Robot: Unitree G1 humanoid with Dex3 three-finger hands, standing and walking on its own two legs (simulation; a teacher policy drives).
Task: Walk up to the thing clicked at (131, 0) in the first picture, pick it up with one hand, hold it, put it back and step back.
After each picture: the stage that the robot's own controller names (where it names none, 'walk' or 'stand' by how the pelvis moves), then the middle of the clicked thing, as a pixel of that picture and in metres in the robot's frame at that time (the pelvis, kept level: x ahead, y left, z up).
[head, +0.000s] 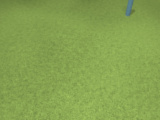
stand; (129, 7) +2.22 -0.58 -0.66
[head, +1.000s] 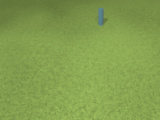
walk; (100, 17) +2.13 -0.05 -0.62
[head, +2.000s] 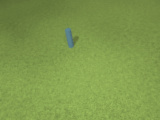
walk; (69, 38) +1.52 +0.33 -0.65
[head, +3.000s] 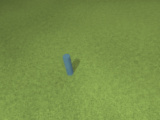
walk; (68, 65) +1.05 +0.29 -0.65
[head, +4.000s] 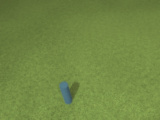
walk; (66, 93) +0.72 +0.26 -0.65
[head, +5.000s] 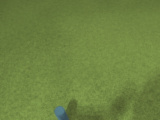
stand; (62, 117) +0.47 +0.25 -0.64
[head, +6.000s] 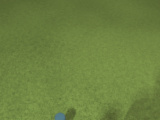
walk; out of the picture +0.49 +0.19 -0.65
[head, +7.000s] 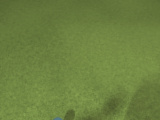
stand; out of the picture +0.43 +0.21 -0.66
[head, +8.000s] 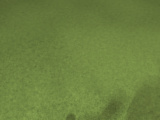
stand; out of the picture +0.42 +0.21 -0.66
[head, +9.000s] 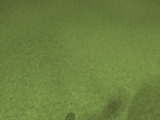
stand; out of the picture +0.42 +0.21 -0.66
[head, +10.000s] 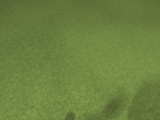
stand; out of the picture +0.42 +0.22 -0.66
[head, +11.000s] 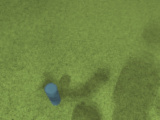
go down; (53, 95) +0.45 +0.21 -0.52
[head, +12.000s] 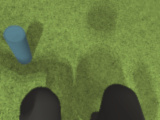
go down; (20, 48) +0.50 +0.26 -0.25
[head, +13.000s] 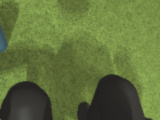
close in; out of the picture +0.49 +0.27 -0.21
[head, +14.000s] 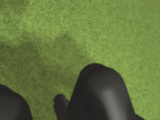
close; out of the picture +0.48 +0.31 -0.17
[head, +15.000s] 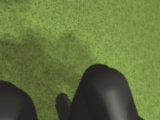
lift; out of the picture +0.45 +0.30 -0.17
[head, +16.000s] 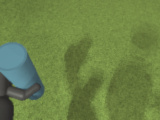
lift; (25, 77) +0.35 +0.20 +0.03
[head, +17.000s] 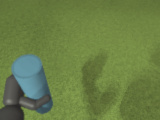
hold; (36, 89) +0.32 +0.18 +0.05
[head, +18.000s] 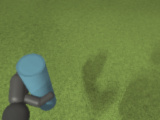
hold; (40, 87) +0.33 +0.17 +0.04
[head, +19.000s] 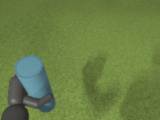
hold; (39, 88) +0.33 +0.17 +0.04
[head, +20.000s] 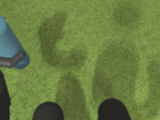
crouch; (9, 47) +0.45 +0.23 -0.04
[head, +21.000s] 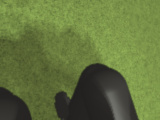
lower; out of the picture +0.46 +0.30 -0.18
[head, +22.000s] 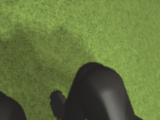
lower; out of the picture +0.47 +0.32 -0.17
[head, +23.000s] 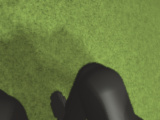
lower; out of the picture +0.47 +0.32 -0.17
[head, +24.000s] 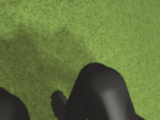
lower; out of the picture +0.47 +0.33 -0.17
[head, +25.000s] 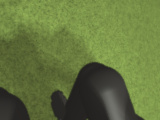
loosen; out of the picture +0.47 +0.32 -0.17
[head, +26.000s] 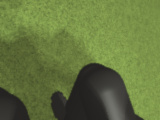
withdraw; out of the picture +0.47 +0.32 -0.17
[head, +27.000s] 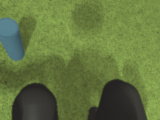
walk; (12, 43) +0.49 +0.27 -0.22
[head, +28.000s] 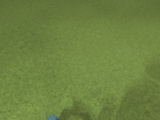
stand; out of the picture +0.43 +0.20 -0.58
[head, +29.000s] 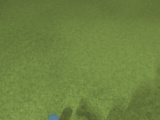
stand; out of the picture +0.44 +0.22 -0.60
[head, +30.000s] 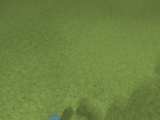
stand; out of the picture +0.43 +0.21 -0.60
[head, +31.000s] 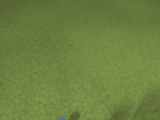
stand; out of the picture +0.45 +0.20 -0.66
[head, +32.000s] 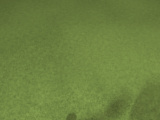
stand; out of the picture +0.41 +0.22 -0.66
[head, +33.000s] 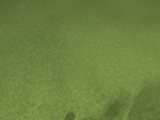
walk; out of the picture +0.42 +0.22 -0.66
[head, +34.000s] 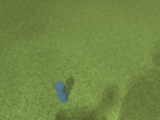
walk; (61, 92) +0.59 +0.23 -0.63
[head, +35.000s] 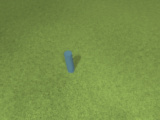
walk; (69, 62) +0.96 +0.25 -0.64
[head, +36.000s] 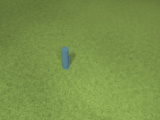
stand; (65, 58) +1.05 +0.22 -0.64
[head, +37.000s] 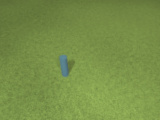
stand; (64, 66) +1.02 +0.24 -0.66
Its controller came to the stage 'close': yes
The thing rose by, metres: 0.69
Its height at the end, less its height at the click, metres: +0.00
